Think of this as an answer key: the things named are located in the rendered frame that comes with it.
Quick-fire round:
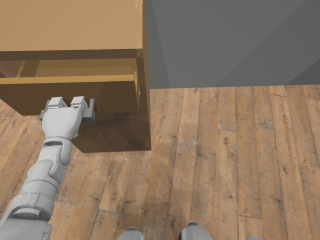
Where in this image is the cabinet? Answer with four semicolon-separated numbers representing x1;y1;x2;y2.
0;0;151;153

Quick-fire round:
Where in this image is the left robot thigh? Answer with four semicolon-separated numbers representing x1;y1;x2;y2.
116;230;145;240

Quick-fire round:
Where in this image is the drawer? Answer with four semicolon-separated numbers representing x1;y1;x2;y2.
0;58;140;116

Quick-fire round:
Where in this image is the robot right shin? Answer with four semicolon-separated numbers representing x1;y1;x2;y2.
186;221;198;228

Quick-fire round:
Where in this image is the robot left forearm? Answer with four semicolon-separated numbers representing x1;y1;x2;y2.
0;137;73;228

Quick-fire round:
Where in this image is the handle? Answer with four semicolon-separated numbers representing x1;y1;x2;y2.
39;99;96;122

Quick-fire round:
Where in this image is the robot left upper arm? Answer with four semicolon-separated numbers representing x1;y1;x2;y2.
0;218;52;240

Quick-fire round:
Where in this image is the robot left hand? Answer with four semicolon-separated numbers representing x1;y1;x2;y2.
42;96;88;141

